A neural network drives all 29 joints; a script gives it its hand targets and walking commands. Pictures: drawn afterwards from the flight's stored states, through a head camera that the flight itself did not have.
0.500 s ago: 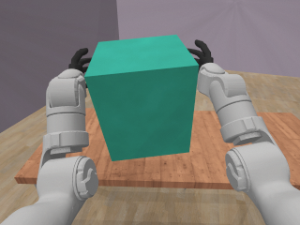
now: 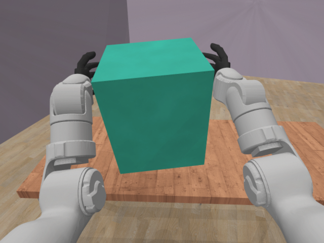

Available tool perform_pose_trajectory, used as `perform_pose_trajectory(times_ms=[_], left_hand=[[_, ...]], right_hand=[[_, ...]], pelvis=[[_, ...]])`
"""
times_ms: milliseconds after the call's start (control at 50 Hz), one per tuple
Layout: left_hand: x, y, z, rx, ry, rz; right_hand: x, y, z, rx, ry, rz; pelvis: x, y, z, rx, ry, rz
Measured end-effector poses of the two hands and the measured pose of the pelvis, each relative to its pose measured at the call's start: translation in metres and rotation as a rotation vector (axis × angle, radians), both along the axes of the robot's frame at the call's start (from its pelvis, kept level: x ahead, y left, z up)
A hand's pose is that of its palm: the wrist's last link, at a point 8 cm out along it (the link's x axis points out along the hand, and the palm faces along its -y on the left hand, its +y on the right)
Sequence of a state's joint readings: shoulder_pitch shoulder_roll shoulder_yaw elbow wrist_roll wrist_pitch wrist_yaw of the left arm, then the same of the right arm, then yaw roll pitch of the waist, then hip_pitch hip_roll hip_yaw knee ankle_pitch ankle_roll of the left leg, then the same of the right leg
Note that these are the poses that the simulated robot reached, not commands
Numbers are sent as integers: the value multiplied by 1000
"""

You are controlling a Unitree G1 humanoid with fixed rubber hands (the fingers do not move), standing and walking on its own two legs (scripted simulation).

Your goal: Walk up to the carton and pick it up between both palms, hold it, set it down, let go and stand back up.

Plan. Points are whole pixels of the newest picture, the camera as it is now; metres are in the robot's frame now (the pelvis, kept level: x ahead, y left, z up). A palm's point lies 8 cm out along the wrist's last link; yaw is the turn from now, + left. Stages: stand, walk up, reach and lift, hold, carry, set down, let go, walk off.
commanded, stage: hold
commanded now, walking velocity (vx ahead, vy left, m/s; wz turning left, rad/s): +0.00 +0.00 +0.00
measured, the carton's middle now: (155, 105) +0.38 +0.00 +0.25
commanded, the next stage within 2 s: none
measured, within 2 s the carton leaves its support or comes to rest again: neither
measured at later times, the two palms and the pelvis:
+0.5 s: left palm (83, 87) +0.36 +0.16 +0.31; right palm (218, 79) +0.36 -0.14 +0.32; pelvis +0.00 +0.00 +0.00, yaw +0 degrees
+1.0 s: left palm (82, 89) +0.36 +0.16 +0.31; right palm (216, 83) +0.36 -0.14 +0.31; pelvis +0.00 +0.00 +0.00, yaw +1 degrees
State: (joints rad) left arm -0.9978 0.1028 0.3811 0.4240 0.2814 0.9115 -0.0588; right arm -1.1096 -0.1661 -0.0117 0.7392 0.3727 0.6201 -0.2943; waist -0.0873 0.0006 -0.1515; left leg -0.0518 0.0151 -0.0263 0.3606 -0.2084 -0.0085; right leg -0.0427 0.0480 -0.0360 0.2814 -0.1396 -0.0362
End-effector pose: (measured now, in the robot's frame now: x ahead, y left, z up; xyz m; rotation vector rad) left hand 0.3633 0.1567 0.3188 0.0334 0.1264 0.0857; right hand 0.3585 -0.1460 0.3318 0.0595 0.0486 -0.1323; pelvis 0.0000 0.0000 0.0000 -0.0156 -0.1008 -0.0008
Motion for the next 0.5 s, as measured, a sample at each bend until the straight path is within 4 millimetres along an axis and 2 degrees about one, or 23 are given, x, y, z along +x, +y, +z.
perform_pose_trajectory(times_ms=[440,500], left_hand=[[-1,1,-1,1,-7,2],[1,3,-8,-7,27,3]], right_hand=[[0,1,0,0,-3,3],[2,3,-7,-12,35,2]], pelvis=[[1,0,0,-1,-2,4],[0,0,0,0,-12,5]])
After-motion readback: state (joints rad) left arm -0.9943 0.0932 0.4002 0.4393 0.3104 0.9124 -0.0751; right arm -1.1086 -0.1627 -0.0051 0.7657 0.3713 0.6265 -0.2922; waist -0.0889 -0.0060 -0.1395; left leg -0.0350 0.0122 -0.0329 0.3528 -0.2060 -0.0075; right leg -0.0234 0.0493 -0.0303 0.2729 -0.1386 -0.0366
